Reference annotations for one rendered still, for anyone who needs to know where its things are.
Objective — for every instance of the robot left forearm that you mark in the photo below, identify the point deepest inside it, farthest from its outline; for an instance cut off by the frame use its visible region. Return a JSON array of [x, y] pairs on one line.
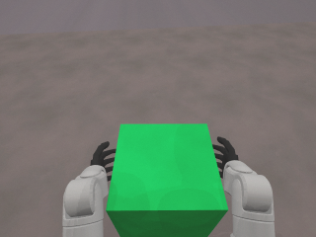
[[83, 204]]

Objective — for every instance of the robot right forearm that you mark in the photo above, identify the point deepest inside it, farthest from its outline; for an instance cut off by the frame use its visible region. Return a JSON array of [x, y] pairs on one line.
[[252, 201]]

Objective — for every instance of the left robot hand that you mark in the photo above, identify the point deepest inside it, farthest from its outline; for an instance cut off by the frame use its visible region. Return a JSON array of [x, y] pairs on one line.
[[99, 156]]

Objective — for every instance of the right robot hand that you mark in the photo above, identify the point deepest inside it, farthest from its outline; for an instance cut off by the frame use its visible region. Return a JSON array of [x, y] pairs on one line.
[[228, 153]]

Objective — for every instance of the carton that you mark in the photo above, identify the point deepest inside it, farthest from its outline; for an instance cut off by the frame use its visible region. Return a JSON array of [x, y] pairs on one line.
[[165, 181]]

